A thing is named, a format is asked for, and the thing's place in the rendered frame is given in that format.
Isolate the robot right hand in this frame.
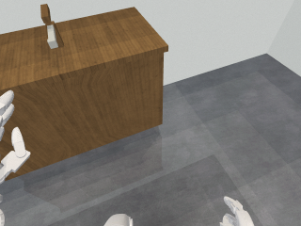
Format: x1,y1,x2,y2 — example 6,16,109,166
219,196,254,226

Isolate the robot left hand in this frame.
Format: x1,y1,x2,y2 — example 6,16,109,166
0,90,31,185

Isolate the tap lever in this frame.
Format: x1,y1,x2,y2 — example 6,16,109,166
47,24,58,49

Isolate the robot left thigh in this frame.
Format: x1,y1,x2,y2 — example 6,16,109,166
104,214,134,226

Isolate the counter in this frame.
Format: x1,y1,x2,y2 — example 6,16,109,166
0,4,168,181

